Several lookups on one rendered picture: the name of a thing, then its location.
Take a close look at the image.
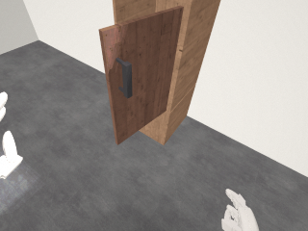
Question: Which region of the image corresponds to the cupboard door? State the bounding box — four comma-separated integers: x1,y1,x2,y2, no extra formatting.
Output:
98,5,184,145

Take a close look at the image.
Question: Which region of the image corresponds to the right robot hand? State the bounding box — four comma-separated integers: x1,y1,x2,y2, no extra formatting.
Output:
221,189,259,231

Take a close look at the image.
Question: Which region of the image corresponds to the left robot hand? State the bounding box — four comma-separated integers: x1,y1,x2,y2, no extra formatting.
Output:
0,91,23,179

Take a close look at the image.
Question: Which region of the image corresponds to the handle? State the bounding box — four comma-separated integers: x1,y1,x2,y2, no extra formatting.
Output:
115,58,133,99

